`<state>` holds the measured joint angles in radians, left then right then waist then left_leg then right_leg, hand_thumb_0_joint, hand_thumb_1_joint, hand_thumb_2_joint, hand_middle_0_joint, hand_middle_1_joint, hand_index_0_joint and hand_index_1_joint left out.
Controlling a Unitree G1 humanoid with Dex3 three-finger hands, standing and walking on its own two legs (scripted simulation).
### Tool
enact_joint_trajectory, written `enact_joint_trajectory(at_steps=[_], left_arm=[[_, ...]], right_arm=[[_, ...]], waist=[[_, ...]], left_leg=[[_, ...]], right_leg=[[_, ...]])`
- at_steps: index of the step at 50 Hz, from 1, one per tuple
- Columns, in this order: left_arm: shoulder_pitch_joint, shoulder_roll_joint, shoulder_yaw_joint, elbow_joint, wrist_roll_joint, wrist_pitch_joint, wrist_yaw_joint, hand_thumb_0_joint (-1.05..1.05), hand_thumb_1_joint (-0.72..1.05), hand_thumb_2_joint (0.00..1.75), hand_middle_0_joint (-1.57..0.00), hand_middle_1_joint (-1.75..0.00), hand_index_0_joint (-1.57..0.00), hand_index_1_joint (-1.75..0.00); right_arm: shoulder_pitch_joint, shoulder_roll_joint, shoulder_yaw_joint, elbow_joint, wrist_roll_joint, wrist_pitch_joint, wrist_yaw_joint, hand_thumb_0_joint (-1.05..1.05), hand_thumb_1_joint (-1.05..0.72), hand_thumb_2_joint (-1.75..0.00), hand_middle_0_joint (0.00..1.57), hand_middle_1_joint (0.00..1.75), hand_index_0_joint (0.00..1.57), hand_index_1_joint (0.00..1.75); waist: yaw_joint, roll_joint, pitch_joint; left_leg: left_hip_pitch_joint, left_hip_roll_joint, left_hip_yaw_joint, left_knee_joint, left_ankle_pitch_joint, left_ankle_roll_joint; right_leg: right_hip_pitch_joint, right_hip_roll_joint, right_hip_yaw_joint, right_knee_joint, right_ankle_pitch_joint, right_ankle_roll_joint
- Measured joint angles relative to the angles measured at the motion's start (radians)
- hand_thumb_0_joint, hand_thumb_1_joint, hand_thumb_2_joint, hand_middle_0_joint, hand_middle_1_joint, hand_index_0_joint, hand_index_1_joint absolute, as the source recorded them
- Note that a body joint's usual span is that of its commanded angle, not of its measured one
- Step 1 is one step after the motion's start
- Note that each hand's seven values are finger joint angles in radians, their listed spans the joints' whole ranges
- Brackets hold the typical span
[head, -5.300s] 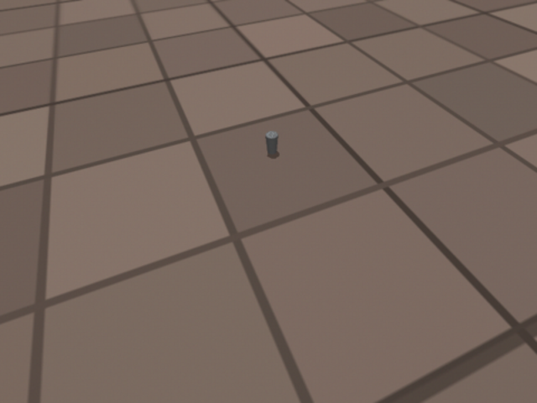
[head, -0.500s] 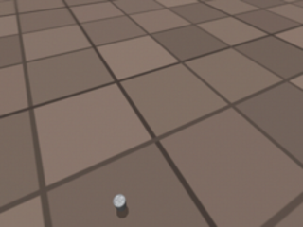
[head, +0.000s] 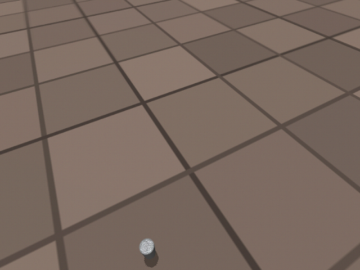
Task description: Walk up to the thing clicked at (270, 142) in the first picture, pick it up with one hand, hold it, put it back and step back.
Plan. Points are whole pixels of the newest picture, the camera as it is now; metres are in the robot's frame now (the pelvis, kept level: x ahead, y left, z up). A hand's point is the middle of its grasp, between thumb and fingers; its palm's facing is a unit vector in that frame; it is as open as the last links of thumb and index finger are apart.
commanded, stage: walk up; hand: left
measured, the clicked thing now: (148, 249) +0.36 +0.22 -0.72
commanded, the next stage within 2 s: stand in 0.74 s
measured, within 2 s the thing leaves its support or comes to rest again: neither
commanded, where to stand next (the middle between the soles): +0.03 +0.01 m, yaw -1 degrees
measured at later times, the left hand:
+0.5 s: hand out of the picture +0.10 +0.25 -0.15, palm faces -0.02 -0.95 -0.32, open 7.4 cm
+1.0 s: hand out of the picture +0.08 +0.25 -0.15, palm faces -0.03 -0.94 -0.34, open 7.4 cm
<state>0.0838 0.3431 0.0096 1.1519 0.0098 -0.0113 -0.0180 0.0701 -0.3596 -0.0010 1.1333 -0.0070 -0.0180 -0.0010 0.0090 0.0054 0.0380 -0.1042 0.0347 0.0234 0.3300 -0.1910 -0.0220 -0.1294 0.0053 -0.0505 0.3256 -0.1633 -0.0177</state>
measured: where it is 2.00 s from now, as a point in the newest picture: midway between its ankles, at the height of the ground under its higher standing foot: outside the picture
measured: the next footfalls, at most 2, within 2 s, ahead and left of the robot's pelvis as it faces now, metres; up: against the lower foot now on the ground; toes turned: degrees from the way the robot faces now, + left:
none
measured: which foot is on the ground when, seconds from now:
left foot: down 0.00-1.00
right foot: down 0.00-1.00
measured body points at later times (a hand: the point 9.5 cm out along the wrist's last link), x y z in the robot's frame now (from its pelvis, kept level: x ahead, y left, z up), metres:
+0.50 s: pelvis +0.01 +0.00 +0.00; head +0.01 +0.00 +0.45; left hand +0.10 +0.30 -0.13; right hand +0.07 -0.30 -0.13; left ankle -0.01 +0.13 -0.75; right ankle +0.01 -0.10 -0.75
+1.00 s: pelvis +0.00 +0.00 +0.00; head +0.01 +0.00 +0.45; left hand +0.08 +0.30 -0.13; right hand +0.08 -0.30 -0.13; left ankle -0.01 +0.13 -0.75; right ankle +0.01 -0.10 -0.75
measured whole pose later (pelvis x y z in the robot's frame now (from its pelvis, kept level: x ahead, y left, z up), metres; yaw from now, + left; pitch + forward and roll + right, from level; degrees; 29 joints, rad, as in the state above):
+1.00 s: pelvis +0.00 +0.00 +0.00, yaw -1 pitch -2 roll +0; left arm 0.10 0.35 0.00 1.15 0.01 -0.01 -0.01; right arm 0.09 -0.35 0.01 1.14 -0.01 -0.01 0.00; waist 0.00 0.00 0.04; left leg -0.08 0.03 0.04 0.28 -0.17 -0.02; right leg -0.12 0.00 -0.04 0.30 -0.15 -0.02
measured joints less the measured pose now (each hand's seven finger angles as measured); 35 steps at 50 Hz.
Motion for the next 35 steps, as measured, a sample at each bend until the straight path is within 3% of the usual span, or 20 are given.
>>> enact_joint_trajectory(at_steps=[15,35], left_arm=[[-0.011,-0.007,0.009,-0.003,0.003,0.008,-0.002,0.01,0.9,0.9,-0.2,-0.3,-0.21,-0.3],[-0.003,-0.002,0.011,-0.01,0.003,0.013,-0.002,0.01,0.9,0.9,-0.2,-0.3,-0.2,-0.3]], right_arm=[[0.044,0.005,0.003,0.021,-0.002,0.001,-0.004,0.0,-0.9,-0.9,0.2,0.3,0.21,0.3],[0.036,0.014,0.001,0.004,-0.005,-0.007,-0.005,0.0,-0.9,-0.9,0.2,0.3,0.21,0.3]], waist=[[-0.019,-0.009,0.011],[-0.009,-0.007,-0.006]], left_leg=[[0.006,0.004,0.01,-0.009,-0.002,-0.001],[0.027,-0.005,0.019,-0.028,0.003,0.004]], right_leg=[[0.003,0.005,0.01,-0.012,0.003,0.0],[0.009,-0.004,0.019,-0.005,-0.003,0.005]])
